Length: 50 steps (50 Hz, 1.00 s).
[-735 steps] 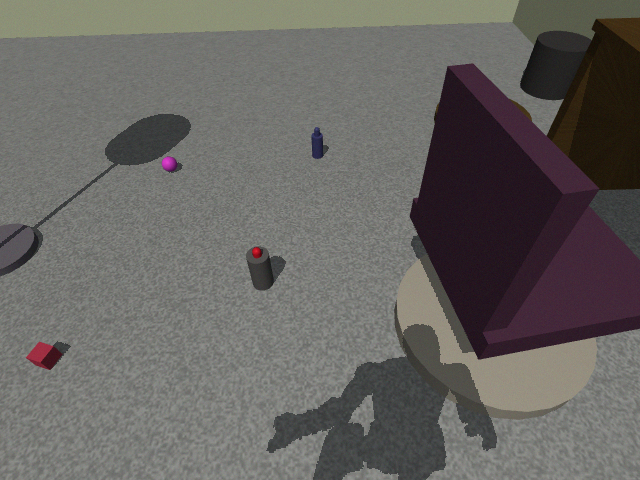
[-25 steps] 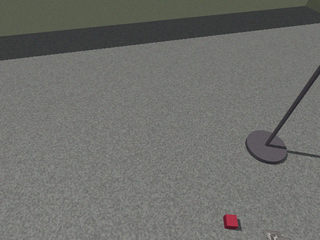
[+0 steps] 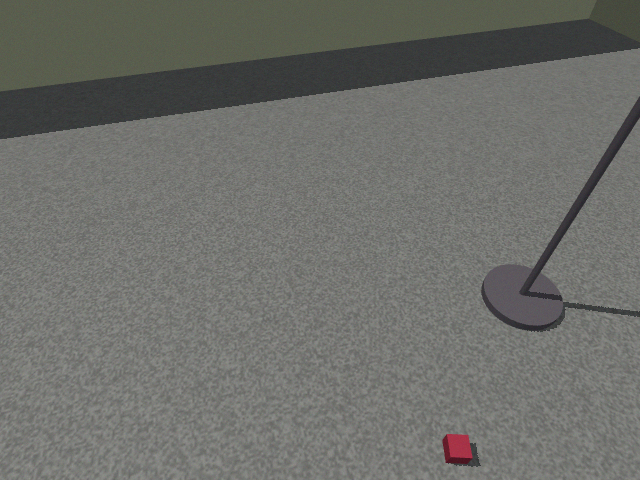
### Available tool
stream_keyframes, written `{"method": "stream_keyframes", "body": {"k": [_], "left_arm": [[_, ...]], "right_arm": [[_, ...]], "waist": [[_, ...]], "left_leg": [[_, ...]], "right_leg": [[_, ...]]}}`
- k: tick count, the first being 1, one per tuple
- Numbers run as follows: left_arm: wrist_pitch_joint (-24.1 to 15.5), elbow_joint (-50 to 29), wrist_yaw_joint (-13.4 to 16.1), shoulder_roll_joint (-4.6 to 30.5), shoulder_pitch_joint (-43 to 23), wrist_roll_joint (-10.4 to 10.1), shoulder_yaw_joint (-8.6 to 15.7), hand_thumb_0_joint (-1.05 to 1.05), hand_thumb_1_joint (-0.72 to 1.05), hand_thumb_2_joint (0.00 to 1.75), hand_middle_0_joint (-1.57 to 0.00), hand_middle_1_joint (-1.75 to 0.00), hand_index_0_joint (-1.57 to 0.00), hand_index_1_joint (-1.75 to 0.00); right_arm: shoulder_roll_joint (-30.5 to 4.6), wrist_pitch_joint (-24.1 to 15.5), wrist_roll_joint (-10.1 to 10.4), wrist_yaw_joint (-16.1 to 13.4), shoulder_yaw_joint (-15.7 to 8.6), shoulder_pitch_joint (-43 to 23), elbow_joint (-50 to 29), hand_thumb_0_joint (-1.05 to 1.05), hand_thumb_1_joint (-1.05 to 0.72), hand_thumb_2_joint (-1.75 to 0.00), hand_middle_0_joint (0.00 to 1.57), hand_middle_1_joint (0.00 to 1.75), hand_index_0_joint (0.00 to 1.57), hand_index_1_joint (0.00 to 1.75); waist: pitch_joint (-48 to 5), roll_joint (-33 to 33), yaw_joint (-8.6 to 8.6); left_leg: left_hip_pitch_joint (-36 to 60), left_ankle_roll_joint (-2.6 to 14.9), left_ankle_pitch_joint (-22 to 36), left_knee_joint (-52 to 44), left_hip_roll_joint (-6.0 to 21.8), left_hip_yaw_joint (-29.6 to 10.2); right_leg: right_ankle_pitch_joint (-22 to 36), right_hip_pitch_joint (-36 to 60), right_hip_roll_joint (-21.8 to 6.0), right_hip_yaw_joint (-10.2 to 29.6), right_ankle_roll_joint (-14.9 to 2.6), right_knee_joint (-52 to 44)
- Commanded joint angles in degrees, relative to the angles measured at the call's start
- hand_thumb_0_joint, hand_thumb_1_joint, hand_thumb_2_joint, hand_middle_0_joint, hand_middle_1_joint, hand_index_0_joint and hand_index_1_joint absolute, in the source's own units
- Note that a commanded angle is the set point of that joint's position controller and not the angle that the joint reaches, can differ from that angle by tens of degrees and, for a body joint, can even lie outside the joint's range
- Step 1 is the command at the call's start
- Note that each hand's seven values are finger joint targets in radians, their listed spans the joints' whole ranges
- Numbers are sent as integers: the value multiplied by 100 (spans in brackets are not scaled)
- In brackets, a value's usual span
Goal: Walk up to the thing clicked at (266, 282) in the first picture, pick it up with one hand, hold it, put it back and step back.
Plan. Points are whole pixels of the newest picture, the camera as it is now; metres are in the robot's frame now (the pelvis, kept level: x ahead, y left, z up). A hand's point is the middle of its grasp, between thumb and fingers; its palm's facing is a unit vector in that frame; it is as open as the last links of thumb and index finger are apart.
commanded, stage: stand
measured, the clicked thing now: out of the picture -0.24 -0.83 -0.68
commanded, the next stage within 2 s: none
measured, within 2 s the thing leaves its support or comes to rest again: neither
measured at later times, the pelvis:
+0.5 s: pelvis +0.01 +0.00 +0.00, yaw +0 degrees
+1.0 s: pelvis +0.03 +0.00 +0.00, yaw +0 degrees
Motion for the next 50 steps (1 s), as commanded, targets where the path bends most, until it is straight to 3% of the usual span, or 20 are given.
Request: {"method": "stream_keyframes", "body": {"k": [1, 3, 5, 10, 13, 16, 29, 39, 50], "left_arm": [[-117, -323, 50, 1234, -226, -31, 232, 0, 90, 90, -20, -30, -20, -30], [-119, -345, 50, 1242, -229, -33, 235, 0, 90, 90, -20, -30, -20, -30], [-130, -372, 56, 1220, -235, -35, 226, 0, 90, 90, -20, -30, -20, -30], [-98, -402, 52, 1238, -227, -45, 223, 0, 90, 90, -20, -30, -20, -30], [-117, -413, 58, 1237, -165, -39, 222, 0, 90, 90, -20, -30, -20, -30], [-110, -425, 59, 1234, -183, -33, 233, 0, 90, 90, -20, -30, -20, -30], [-128, -472, 77, 1231, -114, -57, 239, 0, 90, 90, -20, -30, -20, -30], [-109, -494, 83, 1232, -125, -39, 248, 0, 90, 90, -20, -30, -20, -30], [-86, -502, 76, 1203, -94, -39, 240, 0, 90, 90, -20, -30, -20, -30]], "right_arm": [[-1239, -144, 1, -108, -211, -408, -421, 0, -90, -90, 20, 30, 20, 30], [-1220, -145, -5, -116, -204, -360, -411, 0, -90, -90, 20, 30, 20, 30], [-1214, -154, -1, -118, -202, -376, -429, 0, -90, -90, 20, 30, 20, 30], [-1218, -125, -3, -124, -193, -288, -413, 0, -90, -90, 20, 30, 20, 30], [-1224, -125, 3, -116, -200, -310, -434, 0, -90, -90, 20, 30, 20, 30], [-1227, -127, -4, -123, -203, -250, -425, 0, -90, -90, 20, 30, 20, 30], [-1197, -129, 17, -130, -186, -311, -488, 0, -90, -90, 20, 30, 20, 30], [-1201, -117, 15, -150, -164, -315, -525, 0, -90, -90, 20, 30, 20, 30], [-1224, -120, 15, -156, -177, -336, -548, 0, -90, -90, 20, 30, 20, 30]], "waist": [[-436, 42, 20], [-443, 33, 11], [-530, 13, 16], [-305, 18, -13], [-465, -67, -2], [-392, -27, -23], [-537, -50, -6], [-561, -5, 5], [-442, -12, 27]], "left_leg": [[109, 116, -294, -436, 638, -700], [115, 126, -261, -420, 643, -686], [262, 134, 227, -309, 655, -656], [110, 90, -335, -397, 602, -655], [294, 142, 86, -293, 632, -642], [279, 130, 23, -280, 605, -599], [562, 142, 804, -156, 659, -561], [554, 168, 911, -159, 665, -529], [498, 154, 689, -233, 646, -548]], "right_leg": [[99, -88, -545, 474, -242, -423], [132, -83, -563, 490, -249, -424], [330, -93, -580, 487, -243, -412], [-58, -232, -532, 460, -240, -460], [224, -157, -566, 473, -247, -463], [239, -183, -573, 501, -251, -514], [802, -29, -573, 436, -221, -485], [951, 115, -608, 416, -217, -503], [659, 77, -584, 374, -219, -532]]}}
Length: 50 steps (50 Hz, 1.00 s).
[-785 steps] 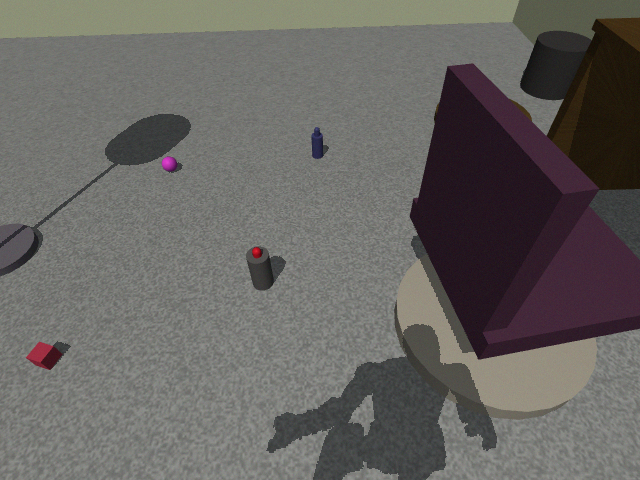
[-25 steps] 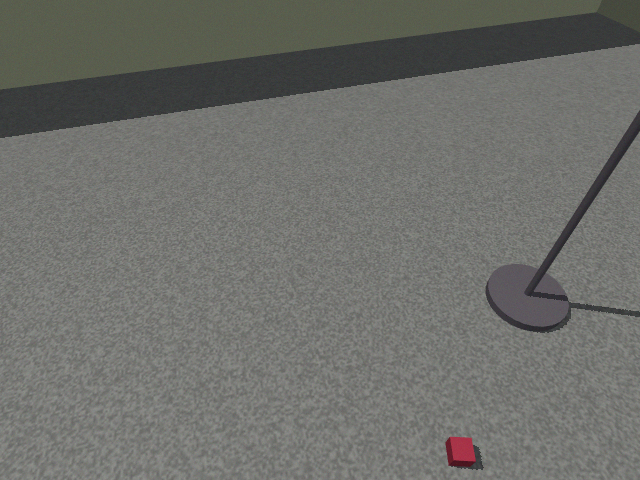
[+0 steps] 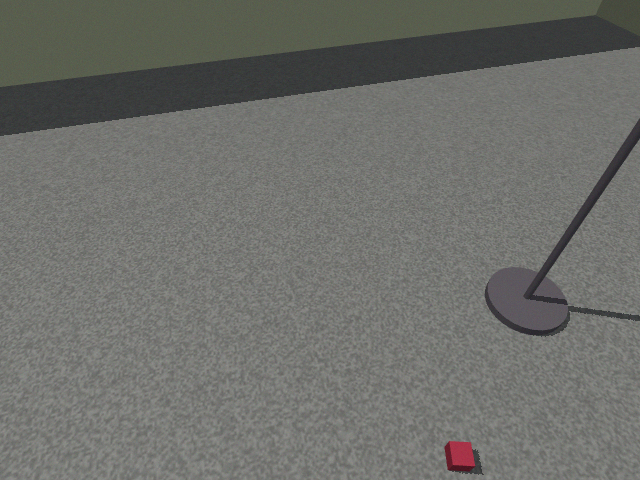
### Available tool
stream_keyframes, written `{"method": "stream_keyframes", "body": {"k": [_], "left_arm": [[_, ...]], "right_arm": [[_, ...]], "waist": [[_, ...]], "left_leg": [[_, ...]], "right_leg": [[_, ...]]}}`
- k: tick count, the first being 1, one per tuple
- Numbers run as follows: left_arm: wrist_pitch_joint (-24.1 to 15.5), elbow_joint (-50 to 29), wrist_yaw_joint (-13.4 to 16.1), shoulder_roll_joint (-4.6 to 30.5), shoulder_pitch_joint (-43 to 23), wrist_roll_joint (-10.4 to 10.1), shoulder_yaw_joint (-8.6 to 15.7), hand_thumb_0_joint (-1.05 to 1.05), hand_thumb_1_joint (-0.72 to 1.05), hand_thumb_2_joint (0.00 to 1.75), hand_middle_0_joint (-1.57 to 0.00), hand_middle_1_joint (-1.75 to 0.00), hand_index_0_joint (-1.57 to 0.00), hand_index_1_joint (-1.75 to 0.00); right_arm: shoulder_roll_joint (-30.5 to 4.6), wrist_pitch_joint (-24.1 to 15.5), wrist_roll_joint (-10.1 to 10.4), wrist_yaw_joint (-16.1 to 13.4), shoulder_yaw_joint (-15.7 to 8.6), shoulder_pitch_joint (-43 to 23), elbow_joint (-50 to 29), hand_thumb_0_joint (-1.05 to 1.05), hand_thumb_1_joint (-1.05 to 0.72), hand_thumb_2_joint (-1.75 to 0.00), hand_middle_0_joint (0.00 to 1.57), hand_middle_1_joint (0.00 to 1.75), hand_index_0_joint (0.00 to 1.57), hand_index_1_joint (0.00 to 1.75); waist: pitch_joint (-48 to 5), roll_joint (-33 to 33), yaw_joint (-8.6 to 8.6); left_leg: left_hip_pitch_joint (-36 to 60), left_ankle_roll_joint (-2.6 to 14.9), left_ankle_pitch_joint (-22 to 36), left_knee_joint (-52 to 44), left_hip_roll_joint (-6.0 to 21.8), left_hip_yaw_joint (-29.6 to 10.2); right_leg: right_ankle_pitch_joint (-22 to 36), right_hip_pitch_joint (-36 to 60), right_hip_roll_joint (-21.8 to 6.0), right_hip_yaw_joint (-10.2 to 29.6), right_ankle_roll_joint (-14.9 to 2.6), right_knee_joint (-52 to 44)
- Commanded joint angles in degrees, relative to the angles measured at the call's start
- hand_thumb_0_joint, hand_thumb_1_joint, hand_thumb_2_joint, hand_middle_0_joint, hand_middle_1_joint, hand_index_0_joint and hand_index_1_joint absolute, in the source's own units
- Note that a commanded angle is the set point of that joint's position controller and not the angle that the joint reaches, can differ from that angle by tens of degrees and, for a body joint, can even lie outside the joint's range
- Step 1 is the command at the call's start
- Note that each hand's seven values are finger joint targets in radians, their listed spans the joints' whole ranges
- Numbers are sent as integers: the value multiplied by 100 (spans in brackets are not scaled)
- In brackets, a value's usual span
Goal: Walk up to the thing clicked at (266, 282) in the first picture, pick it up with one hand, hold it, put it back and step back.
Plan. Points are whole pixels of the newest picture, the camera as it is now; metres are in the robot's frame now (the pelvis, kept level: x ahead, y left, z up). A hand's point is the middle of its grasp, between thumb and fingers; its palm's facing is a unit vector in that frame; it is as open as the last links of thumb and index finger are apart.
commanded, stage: stand
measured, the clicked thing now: out of the picture -0.27 -0.83 -0.68
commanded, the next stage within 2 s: walk up in 1.34 s
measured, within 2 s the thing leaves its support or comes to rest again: neither
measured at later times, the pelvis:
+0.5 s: pelvis +0.00 +0.00 +0.00, yaw +0 degrees
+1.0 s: pelvis +0.00 +0.00 +0.00, yaw +0 degrees
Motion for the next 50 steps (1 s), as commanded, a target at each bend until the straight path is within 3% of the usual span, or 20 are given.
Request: {"method": "stream_keyframes", "body": {"k": [1, 7, 16, 21, 33, 41, 50], "left_arm": [[-123, -299, 52, 1215, -192, -36, 235, 0, 90, 90, -20, -30, -20, -30], [-121, -330, 55, 1241, -171, -34, 242, 0, 90, 90, -20, -30, -20, -30], [-102, -300, 51, 1225, -77, -23, 230, 0, 90, 90, -20, -30, -20, -30], [-114, -348, 54, 1250, -88, -29, 243, 0, 90, 90, -20, -30, -20, -30], [-104, -334, 46, 1191, 21, -17, 222, 0, 90, 90, -20, -30, -20, -30], [-122, -371, 57, 1237, -31, -24, 216, 0, 90, 90, -20, -30, -20, -30], [-118, -363, 56, 1231, 1, -21, 207, 0, 90, 90, -20, -30, -20, -30]], "right_arm": [[-1252, -110, -4, -105, -235, -287, -355, 0, -90, -90, 20, 30, 20, 30], [-1235, -135, -8, -111, -222, -242, -356, 0, -90, -90, 20, 30, 20, 30], [-1257, -117, 1, -109, -234, -198, -339, 0, -90, -90, 20, 30, 20, 30], [-1236, -122, -15, -106, -239, -195, -357, 0, -90, -90, 20, 30, 20, 30], [-1281, -112, -8, -103, -243, -178, -384, 0, -90, -90, 20, 30, 20, 30], [-1263, -114, -12, -100, -241, -132, -382, 0, -90, -90, 20, 30, 20, 30], [-1248, -105, -1, -97, -229, -116, -366, 0, -90, -90, 20, 30, 20, 30]], "waist": [[-516, -13, -11], [-552, -5, -8], [-387, -21, -10], [-464, -3, 1], [-334, 29, 10], [-394, -67, -7], [-316, -50, -15]], "left_leg": [[370, 172, 993, -188, 663, -553], [407, 156, 1274, -180, 655, -536], [338, 172, 716, -268, 617, -554], [408, 175, 992, -205, 626, -535], [317, 182, 553, -267, 604, -571], [359, 184, 839, -194, 624, -590], [267, 162, 675, -221, 583, -591]], "right_leg": [[818, -163, -590, 379, -237, -278], [1061, -121, -596, 360, -230, -224], [644, -222, -596, 380, -240, -307], [786, -215, -606, 386, -248, -264], [491, -309, -590, 390, -245, -321], [597, -304, -589, 387, -233, -294], [571, -286, -588, 385, -237, -329]]}}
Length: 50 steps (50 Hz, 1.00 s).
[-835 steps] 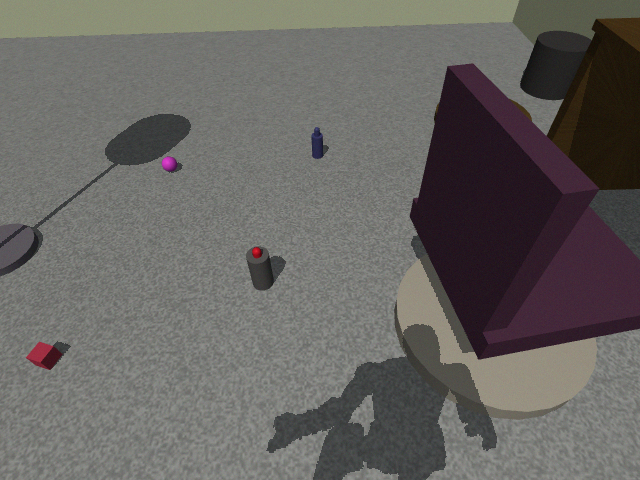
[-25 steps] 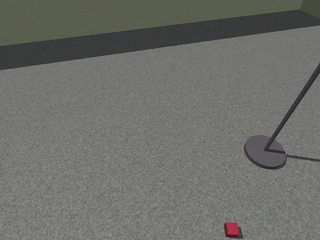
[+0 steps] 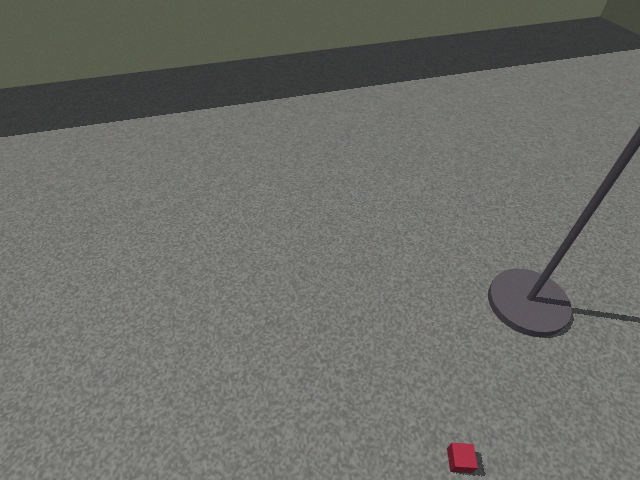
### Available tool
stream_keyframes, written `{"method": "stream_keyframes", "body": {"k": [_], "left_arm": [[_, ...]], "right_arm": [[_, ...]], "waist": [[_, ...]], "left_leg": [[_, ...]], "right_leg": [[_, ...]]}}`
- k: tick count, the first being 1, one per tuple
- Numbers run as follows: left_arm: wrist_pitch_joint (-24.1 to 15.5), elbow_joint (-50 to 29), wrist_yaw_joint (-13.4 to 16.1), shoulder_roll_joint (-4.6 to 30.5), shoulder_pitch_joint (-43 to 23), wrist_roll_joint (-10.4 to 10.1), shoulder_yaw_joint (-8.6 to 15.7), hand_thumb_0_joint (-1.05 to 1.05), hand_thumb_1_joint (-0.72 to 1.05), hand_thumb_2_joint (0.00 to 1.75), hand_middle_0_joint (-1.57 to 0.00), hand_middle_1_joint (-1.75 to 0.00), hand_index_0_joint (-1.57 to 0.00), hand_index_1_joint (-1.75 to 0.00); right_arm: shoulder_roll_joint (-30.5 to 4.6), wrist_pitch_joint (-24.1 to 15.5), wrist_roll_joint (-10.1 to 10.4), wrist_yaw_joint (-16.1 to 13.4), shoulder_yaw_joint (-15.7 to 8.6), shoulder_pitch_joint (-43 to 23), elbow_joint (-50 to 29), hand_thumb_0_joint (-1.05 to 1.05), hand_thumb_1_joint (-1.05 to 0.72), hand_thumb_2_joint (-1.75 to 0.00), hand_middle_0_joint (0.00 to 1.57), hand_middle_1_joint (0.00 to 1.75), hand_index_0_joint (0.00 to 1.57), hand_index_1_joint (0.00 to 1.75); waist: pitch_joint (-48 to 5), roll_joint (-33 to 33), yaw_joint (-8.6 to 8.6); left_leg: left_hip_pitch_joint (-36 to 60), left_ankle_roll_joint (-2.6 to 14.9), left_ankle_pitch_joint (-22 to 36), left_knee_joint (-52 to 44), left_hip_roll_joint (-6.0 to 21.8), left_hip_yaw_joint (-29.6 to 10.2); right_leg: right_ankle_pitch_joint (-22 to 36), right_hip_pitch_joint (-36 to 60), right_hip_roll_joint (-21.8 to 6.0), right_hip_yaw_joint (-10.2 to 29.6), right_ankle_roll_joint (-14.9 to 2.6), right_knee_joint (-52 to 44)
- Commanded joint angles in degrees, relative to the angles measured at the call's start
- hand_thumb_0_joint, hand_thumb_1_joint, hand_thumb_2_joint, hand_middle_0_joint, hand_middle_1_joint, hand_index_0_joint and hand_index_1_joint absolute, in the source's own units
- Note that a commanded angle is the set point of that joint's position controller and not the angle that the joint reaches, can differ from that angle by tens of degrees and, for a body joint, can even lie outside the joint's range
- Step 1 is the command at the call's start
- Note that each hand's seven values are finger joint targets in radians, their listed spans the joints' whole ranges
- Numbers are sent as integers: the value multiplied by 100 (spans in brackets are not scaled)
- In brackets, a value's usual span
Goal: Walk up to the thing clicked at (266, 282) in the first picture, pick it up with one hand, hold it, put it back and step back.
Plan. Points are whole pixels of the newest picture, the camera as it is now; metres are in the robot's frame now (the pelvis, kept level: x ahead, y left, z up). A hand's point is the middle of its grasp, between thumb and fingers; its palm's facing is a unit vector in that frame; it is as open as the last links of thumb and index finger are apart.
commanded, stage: stand
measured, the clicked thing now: out of the picture -0.27 -0.83 -0.68
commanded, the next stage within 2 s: walk up in 0.34 s
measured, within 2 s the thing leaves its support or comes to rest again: neither
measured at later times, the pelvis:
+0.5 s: pelvis +0.03 +0.01 -0.01, yaw +4 degrees
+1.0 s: pelvis +0.21 +0.04 -0.04, yaw +2 degrees
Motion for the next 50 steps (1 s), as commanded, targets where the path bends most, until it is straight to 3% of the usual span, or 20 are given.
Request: {"method": "stream_keyframes", "body": {"k": [1, 16, 17, 18, 20, 21, 23, 26, 29, 30, 31, 32, 34, 38, 40, 42, 44, 48, 49, 50], "left_arm": [[-132, -313, 61, 1248, -167, -22, 244, 0, 90, 90, -20, -30, -20, -30], [-131, -335, 65, 1202, -204, -30, 242, 0, 90, 90, -20, -30, -20, -30], [-236, -592, -27, 1630, 129, 5, 559, 0, 90, 90, -20, -30, -20, -30], [-242, -554, -53, 1618, 335, 76, 600, 0, 90, 90, -20, -30, -20, -30], [-257, -665, -103, 1802, 642, 128, 751, 0, 90, 90, -20, -30, -20, -30], [-271, -705, -77, 2047, 804, 143, 862, 0, 90, 90, -20, -30, -20, -30], [-366, -1027, -47, 2018, 552, 175, 891, 0, 90, 90, -20, -30, -20, -30], [-411, -1352, -83, 1985, -134, 198, 900, 0, 90, 90, -20, -30, -20, -30], [-340, -1486, -162, 1650, -97, 99, 747, 0, 90, 90, -20, -30, -20, -30], [-300, -1527, -182, 1226, 275, 65, 644, 0, 90, 90, -20, -30, -20, -30], [-291, -1746, -200, 879, 255, -16, 551, 0, 90, 90, -20, -30, -20, -30], [-273, -1783, -167, 1566, -11, 6, 666, 0, 90, 90, -20, -30, -20, -30], [-229, -1548, -199, 1618, 415, -90, 649, 0, 90, 90, -20, -30, -20, -30], [-186, -1405, -304, 1498, 769, -23, 698, 0, 90, 90, -20, -30, -20, -30], [-201, -1572, -352, 1474, 582, 5, 698, 0, 90, 90, -20, -30, -20, -30], [-49, -1520, -410, 1378, 1089, -103, 626, 0, 90, 90, -20, -30, -20, -30], [-95, -1622, -451, 1452, 635, -43, 705, 0, 90, 90, -20, -30, -20, -30], [-262, -1412, -381, 1582, 1686, 10, 831, 0, 90, 90, -20, -30, -20, -30], [-353, -1275, -288, 1854, 2324, 2, 954, 0, 90, 90, -20, -30, -20, -30], [-425, -1326, -139, 2325, 2868, 7, 1082, 0, 90, 90, -20, -30, -20, -30]], "right_arm": [[-1252, -109, -1, -106, -232, -251, -352, 0, -90, -90, 20, 30, 20, 30], [-1253, -124, -7, -122, -218, -214, -381, 0, -90, -90, 20, 30, 20, 30], [-1560, -103, -51, 29, -516, 145, -644, 0, -90, -90, 20, 30, 20, 30], [-1607, -80, -101, 83, -559, 185, -682, 0, -90, -90, 20, 30, 20, 30], [-1405, -20, -140, 177, -540, -546, -1117, 0, -90, -90, 20, 30, 20, 30], [-1241, -13, -175, 205, -545, -785, -1307, 0, -90, -90, 20, 30, 20, 30], [-1420, -54, -159, 237, -620, -499, -1399, 0, -90, -90, 20, 30, 20, 30], [-1378, -148, -115, 340, -695, 249, -1410, 0, -90, -90, 20, 30, 20, 30], [-1362, -212, -174, 302, -894, 1459, -1058, 0, -90, -90, 20, 30, 20, 30], [-1756, -228, -228, 209, -1079, 2193, -937, 0, -90, -90, 20, 30, 20, 30], [-2413, -280, -263, 149, -1149, 2279, -1151, 0, -90, -90, 20, 30, 20, 30], [-2543, -272, -51, 175, -1135, 1879, -1340, 0, -90, -90, 20, 30, 20, 30], [-2042, -297, -13, 111, -929, 1213, -1660, 0, -90, -90, 20, 30, 20, 30], [-1732, -432, -2, 74, -798, 1328, -1820, 0, -90, -90, 20, 30, 20, 30], [-1833, -461, -33, 74, -815, 1391, -1901, 0, -90, -90, 20, 30, 20, 30], [-1912, -444, -118, 98, -889, 370, -2266, 0, -90, -90, 20, 30, 20, 30], [-1872, -406, -80, 94, -892, 548, -2305, 0, -90, -90, 20, 30, 20, 30], [-1764, -273, -99, 125, -828, 217, -2462, 0, -90, -90, 20, 30, 20, 30], [-1453, -245, -98, 126, -706, 454, -2514, 0, -90, -90, 20, 30, 20, 30], [-1081, -236, -59, 154, -565, 562, -2642, 0, -90, -90, 20, 30, 20, 30]], "waist": [[-419, -48, -30], [-495, -4, -14], [-959, 75, 82], [-656, 154, 169], [423, -405, 529], [722, -1167, 731], [826, -588, 545], [498, -944, 35], [-181, -125, -584], [-591, 1169, -842], [-451, 2580, -793], [-480, 1286, -666], [-34, 450, -168], [72, 661, -15], [324, 803, -66], [194, 1211, 121], [372, 794, -129], [83, 125, 417], [-277, -839, 672], [-246, -2277, 906]], "left_leg": [[337, 174, 703, -190, 643, -549], [367, 186, 1131, -124, 647, -530], [110, 501, -1144, 231, 306, -561], [-653, 554, -2401, 238, 340, -748], [-2373, 384, -2341, 952, 79, -388], [-3033, 243, -1673, 2427, -66, -4], [-3202, 168, -1611, 2996, 456, -596], [-2099, 217, -1632, 2053, 709, -556], [588, 183, -175, 859, -213, 456], [1586, 475, -792, 550, -7, -254], [1587, 1125, -2075, -705, 1502, -3562], [819, 1686, -2766, -962, 1967, -4417], [643, 1507, -2159, -495, 1567, -3000], [-66, 1298, -734, -488, 1173, -1805], [-344, 1432, -796, -550, 1216, -1675], [-119, 1279, -1004, -478, 1469, -588], [-903, 1144, -1550, -413, 1385, -379], [-1601, 1006, -1787, 1343, 1058, 208], [-2147, 833, -1075, 3044, 661, 567], [-2942, 457, -2150, 5007, -268, 692]], "right_leg": [[631, -242, -585, 423, -259, -361], [1019, -123, -617, 407, -261, -296], [-1292, 397, -222, -12, -460, 252], [-2196, 433, -366, 272, -613, 339], [-3052, 458, -888, 950, -955, -236], [-3260, 509, -1793, 1917, -1378, -1101], [-2216, 450, -2267, 2086, -1752, -1225], [-984, 170, -1764, 860, -1428, -639], [841, -1094, -780, -688, -876, 1715], [453, -1895, -358, -959, -601, 3555], [-2226, -3455, 586, -565, -393, 4660], [-2280, -3077, 94, 489, -531, 4877], [-1378, -3258, -366, 548, -575, 4832], [-837, -2459, -393, 296, -372, 3593], [-783, -2351, -412, 228, -288, 2934], [-185, -2428, -512, 129, -286, 2719], [26, -1719, -433, 52, -252, 2360], [-92, -218, 51, -313, -361, 2152], [-729, 814, 129, 166, -553, 1783], [-1725, 856, -1048, 2498, -1042, 463]]}}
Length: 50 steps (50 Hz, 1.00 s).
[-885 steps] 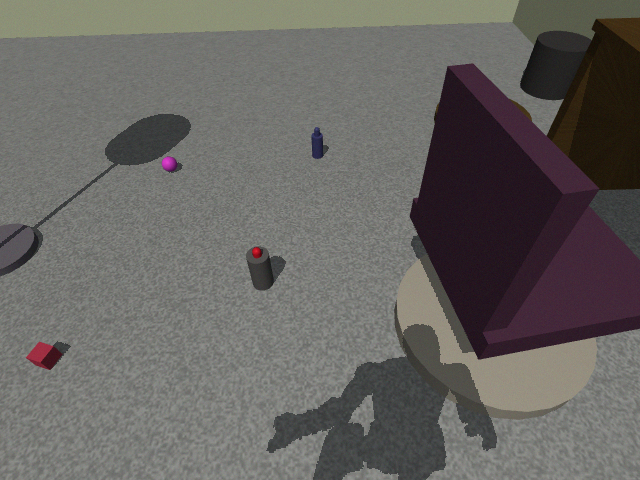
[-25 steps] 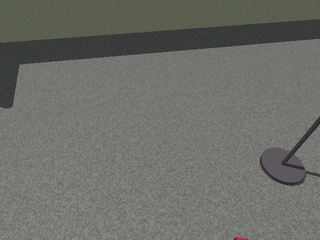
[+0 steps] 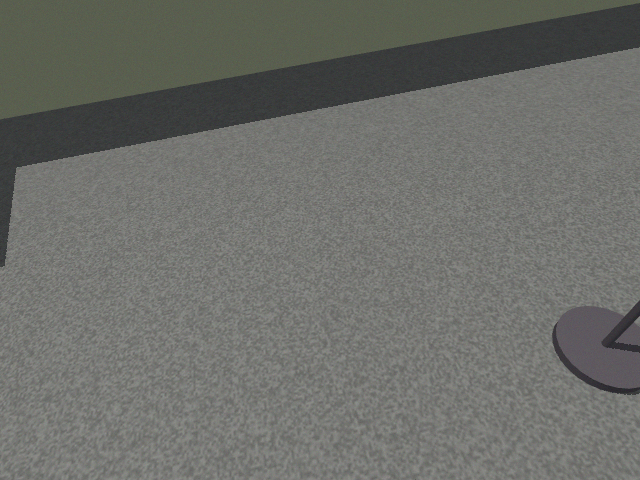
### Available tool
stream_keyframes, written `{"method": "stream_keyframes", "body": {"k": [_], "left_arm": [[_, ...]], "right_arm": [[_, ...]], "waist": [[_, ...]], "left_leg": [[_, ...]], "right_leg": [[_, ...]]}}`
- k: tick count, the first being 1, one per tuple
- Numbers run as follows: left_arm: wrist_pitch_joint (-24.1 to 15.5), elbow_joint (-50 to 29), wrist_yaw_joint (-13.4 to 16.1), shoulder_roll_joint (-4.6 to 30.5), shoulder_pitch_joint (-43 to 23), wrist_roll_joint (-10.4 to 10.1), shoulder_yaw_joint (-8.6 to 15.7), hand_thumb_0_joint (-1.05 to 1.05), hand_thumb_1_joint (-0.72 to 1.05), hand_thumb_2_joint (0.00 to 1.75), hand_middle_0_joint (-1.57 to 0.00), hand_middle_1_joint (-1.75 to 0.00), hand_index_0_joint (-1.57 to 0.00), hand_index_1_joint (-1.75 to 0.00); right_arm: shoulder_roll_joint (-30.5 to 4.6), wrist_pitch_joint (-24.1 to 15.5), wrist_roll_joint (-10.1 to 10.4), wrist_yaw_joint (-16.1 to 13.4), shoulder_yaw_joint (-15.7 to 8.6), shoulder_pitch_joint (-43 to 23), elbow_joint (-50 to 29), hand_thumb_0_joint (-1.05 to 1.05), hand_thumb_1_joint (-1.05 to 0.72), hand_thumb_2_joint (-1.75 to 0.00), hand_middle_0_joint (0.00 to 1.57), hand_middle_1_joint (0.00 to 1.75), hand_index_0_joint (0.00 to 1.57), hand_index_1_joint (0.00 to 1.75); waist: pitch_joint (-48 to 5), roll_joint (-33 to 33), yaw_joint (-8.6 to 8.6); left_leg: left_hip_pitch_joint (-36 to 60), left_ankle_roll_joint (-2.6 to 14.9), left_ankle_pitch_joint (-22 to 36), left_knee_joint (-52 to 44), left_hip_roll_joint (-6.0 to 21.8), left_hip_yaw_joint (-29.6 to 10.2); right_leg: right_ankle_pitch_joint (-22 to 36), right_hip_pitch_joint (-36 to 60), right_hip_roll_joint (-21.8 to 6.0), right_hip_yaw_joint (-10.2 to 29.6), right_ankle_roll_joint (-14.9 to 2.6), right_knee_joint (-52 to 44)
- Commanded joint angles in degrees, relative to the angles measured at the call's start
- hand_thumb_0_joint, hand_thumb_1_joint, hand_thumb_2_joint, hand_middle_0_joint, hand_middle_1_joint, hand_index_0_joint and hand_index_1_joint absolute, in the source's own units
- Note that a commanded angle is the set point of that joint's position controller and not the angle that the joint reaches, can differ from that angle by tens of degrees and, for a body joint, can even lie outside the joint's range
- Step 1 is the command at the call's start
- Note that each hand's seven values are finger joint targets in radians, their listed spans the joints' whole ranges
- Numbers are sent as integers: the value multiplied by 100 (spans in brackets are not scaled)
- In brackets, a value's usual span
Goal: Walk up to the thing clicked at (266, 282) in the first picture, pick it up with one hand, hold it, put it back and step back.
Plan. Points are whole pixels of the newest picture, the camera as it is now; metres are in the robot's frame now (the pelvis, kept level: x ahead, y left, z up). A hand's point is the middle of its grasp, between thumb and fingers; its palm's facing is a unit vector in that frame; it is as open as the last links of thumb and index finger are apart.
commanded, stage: walk up
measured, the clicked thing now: out of the picture -0.50 -0.86 -0.65
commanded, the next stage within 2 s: none
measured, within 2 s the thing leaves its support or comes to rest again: neither
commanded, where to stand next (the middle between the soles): +0.24 +0.03 m, yaw -34 degrees
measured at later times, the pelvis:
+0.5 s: pelvis +0.17 +0.08 -0.01, yaw -15 degrees
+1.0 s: pelvis +0.19 +0.09 -0.01, yaw -30 degrees
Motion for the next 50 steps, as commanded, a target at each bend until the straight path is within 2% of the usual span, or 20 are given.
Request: {"method": "stream_keyframes", "body": {"k": [1, 2, 7, 12, 17, 19, 20, 21, 22, 23, 27, 34, 37, 39, 40, 41, 42, 45, 49, 50], "left_arm": [[-374, -334, 362, 2182, 1445, -100, 643, 0, 90, 90, -20, -30, -20, -30], [-379, -467, 406, 2104, 969, -184, 618, 0, 90, 90, -20, -30, -20, -30], [-501, -677, 574, 1568, 527, -159, 478, 0, 90, 90, -20, -30, -20, -30], [-604, -902, 663, 1708, 942, -73, 476, 0, 90, 90, -20, -30, -20, -30], [-494, -1219, 700, 1678, 456, -28, 344, 0, 90, 90, -20, -30, -20, -30], [-374, -1379, 725, 1557, 110, -79, 273, 0, 90, 90, -20, -30, -20, -30], [-329, -1422, 746, 1239, 328, -97, 159, 0, 90, 90, -20, -30, -20, -30], [-297, -1468, 767, 883, 574, -153, 55, 0, 90, 90, -20, -30, -20, -30], [-230, -1384, 820, 1002, 882, -151, 53, 0, 90, 90, -20, -30, -20, -30], [-182, -1179, 863, 1295, 818, -132, 105, 0, 90, 90, -20, -30, -20, -30], [-83, -826, 610, 1319, 741, -187, 246, 0, 90, 90, -20, -30, -20, -30], [106, -1213, 415, 1177, -161, -19, 366, 0, 90, 90, -20, -30, -20, -30], [143, -1179, 365, 1125, -78, -10, 426, 0, 90, 90, -20, -30, -20, -30], [84, -1057, 380, 1205, 239, 28, 506, 0, 90, 90, -20, -30, -20, -30], [38, -1056, 409, 1532, 306, 90, 606, 0, 90, 90, -20, -30, -20, -30], [-15, -1307, 423, 2002, -102, 120, 683, 0, 90, 90, -20, -30, -20, -30], [-4, -1332, 430, 2102, -152, 66, 640, 0, 90, 90, -20, -30, -20, -30], [25, -1375, 514, 1623, -678, 28, 437, 0, 90, 90, -20, -30, -20, -30], [18, -1379, 521, 1516, -598, 60, 362, 0, 90, 90, -20, -30, -20, -30], [37, -1377, 513, 1470, -736, 32, 316, 0, 90, 90, -20, -30, -20, -30]], "right_arm": [[-940, -22, 78, -87, -159, -315, -940, 0, -90, -90, 20, 30, 20, 30], [-1226, 1, 53, -121, -247, -425, -834, 0, -90, -90, 20, 30, 20, 30], [-1072, 113, 37, -63, -216, -17, -583, 0, -90, -90, 20, 30, 20, 30], [-1024, 160, -141, 70, -315, -622, -1057, 0, -90, -90, 20, 30, 20, 30], [-883, 84, 35, -50, -367, -756, -1030, 0, -90, -90, 20, 30, 20, 30], [-946, 30, 60, -103, -442, -118, -803, 0, -90, -90, 20, 30, 20, 30], [-1178, -14, 6, -140, -514, 212, -736, 0, -90, -90, 20, 30, 20, 30], [-1596, -62, -86, -186, -627, 492, -767, 0, -90, -90, 20, 30, 20, 30], [-1851, -45, 53, -204, -645, 324, -915, 0, -90, -90, 20, 30, 20, 30], [-1957, -23, 175, -201, -680, 11, -884, 0, -90, -90, 20, 30, 20, 30], [-1593, -51, 100, -312, -440, -505, -832, 0, -90, -90, 20, 30, 20, 30], [-1745, -88, 98, -429, -413, 179, -760, 0, -90, -90, 20, 30, 20, 30], [-1749, -52, 85, -461, -375, -10, -824, 0, -90, -90, 20, 30, 20, 30], [-1592, -10, 89, -448, -294, -204, -845, 0, -90, -90, 20, 30, 20, 30], [-1322, 2, 102, -448, -205, -71, -862, 0, -90, -90, 20, 30, 20, 30], [-904, 25, 175, -481, -70, -113, -908, 0, -90, -90, 20, 30, 20, 30], [-1259, 24, 131, -622, -168, -506, -851, 0, -90, -90, 20, 30, 20, 30], [-1214, -31, 204, -593, -147, 81, -338, 0, -90, -90, 20, 30, 20, 30], [-1137, -112, 105, -544, -100, 276, -114, 0, -90, -90, 20, 30, 20, 30], [-1085, -163, 92, -532, -99, 398, -49, 0, -90, -90, 20, 30, 20, 30]], "waist": [[-275, -1992, 606], [28, -1127, 387], [-240, -881, 30], [-209, -766, 212], [-291, -1198, 99], [-524, -1046, -292], [-705, -445, -417], [-1036, 829, -471], [-1127, 1000, -234], [-1059, 798, -189], [-279, 962, 74], [-768, 666, -146], [-776, 696, 2], [-863, 518, 292], [-841, -408, 373], [-603, -1645, 271], [-606, -1401, 427], [-470, -1192, 29], [-602, -1260, 109], [-625, -1172, -37]], "left_leg": [[-3761, 101, -407, 3464, -560, -758], [-3544, 49, -178, 3594, -156, -1215], [-2790, 41, 725, 2558, 251, -1145], [-3110, -112, 1101, 1663, 301, -950], [-1776, -20, 1478, 761, -52, -511], [-548, 114, 2245, -62, -256, -403], [48, 283, 2167, -499, -98, -765], [572, 633, 2358, -970, 1211, -2419], [99, 1326, 2697, -1447, 2501, -3682], [-468, 1726, 2082, -1657, 2590, -3977], [-1514, 1100, 1677, -1208, 1325, -1736], [-638, 1393, 4291, -466, 2028, -1690], [-1151, 1174, 3825, -267, 1891, -1333], [-1766, 731, 2765, 469, 1517, -790], [-2615, 380, 1976, 1444, 1039, -337], [-3836, 8, -254, 2262, 21, -7], [-3342, 2, -1004, 2636, 264, -554], [-2920, 5, -201, 2497, 232, -527], [-2226, 48, 29, 1451, 4, -343], [-1592, 102, 328, 738, -117, -335]], "right_leg": [[-2425, 2480, -1764, 5242, -1389, -2764], [-2893, 1821, -1860, 5388, -1557, -2866], [13, 1284, -905, 2714, -1020, -1932], [148, 1253, -789, 2472, -1157, -1730], [2580, 269, -493, 1700, -929, -665], [1901, -349, -162, 1457, -637, 228], [1251, -662, 180, 1219, -400, 1111], [-203, -1347, 790, 895, -122, 2497], [-2257, -1380, 854, 839, 3, 3368], [-2203, -1150, 616, 1054, -52, 3915], [-1376, -768, 223, 816, -66, 2990], [-1657, -480, 266, 367, -11, 1662], [-1427, 207, 403, 173, -104, 1049], [-827, 1183, 520, 248, -310, -306], [-518, 1762, -64, 1406, -552, -898], [229, 1915, -1242, 3674, -1303, -1294], [1017, 1244, -1607, 3902, -1912, -1146], [1923, 1006, -824, 2450, -1415, -557], [1790, 858, -593, 2323, -1326, -388], [1645, 449, -537, 2189, -1244, -220]]}}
